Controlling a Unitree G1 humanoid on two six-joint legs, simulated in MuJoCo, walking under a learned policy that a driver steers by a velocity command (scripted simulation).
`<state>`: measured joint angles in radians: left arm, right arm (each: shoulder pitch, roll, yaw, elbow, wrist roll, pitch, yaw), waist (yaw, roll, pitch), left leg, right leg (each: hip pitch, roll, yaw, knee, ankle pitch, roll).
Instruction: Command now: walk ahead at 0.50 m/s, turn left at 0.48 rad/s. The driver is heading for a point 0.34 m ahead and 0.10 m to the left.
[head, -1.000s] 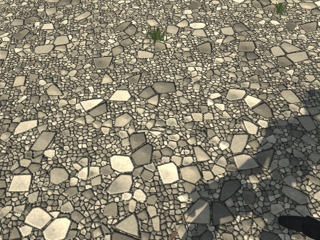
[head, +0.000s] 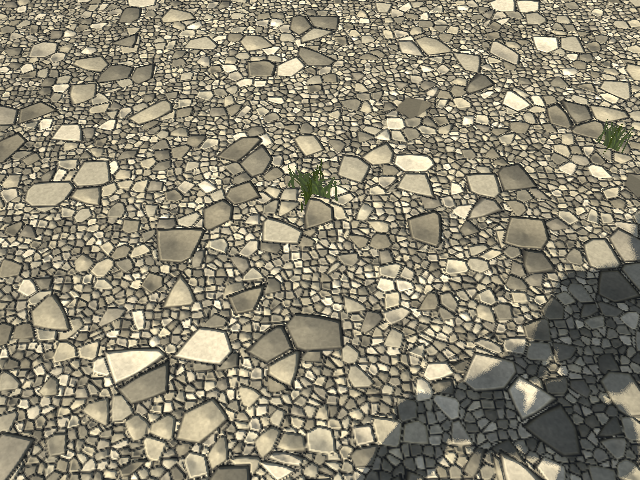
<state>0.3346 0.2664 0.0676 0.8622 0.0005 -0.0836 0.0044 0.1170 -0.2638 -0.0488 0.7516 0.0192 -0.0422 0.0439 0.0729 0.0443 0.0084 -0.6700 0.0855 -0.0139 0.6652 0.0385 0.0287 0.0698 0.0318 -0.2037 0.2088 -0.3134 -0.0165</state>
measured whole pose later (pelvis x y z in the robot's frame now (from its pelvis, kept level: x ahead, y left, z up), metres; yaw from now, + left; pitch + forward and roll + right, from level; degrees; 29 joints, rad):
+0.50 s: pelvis +0.25 +0.04 +0.00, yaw +11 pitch +2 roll +2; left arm 0.12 0.27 0.04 0.76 0.01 -0.08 -0.01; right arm 0.23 -0.27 -0.05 0.76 0.00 -0.03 -0.01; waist -0.04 -0.04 0.03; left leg -0.15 -0.11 -0.05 0.39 -0.27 0.07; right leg -0.57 -0.05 0.04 0.60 0.00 0.03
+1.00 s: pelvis +0.34 +0.04 -0.01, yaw +12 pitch +0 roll +0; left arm 0.13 0.22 0.04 0.88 0.01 -0.01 0.01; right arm 0.28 -0.23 -0.04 0.91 -0.01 -0.01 -0.03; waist 0.00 -0.01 0.02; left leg -0.18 0.01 -0.03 0.56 -0.38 -0.02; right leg -0.34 0.00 -0.01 0.54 -0.20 0.00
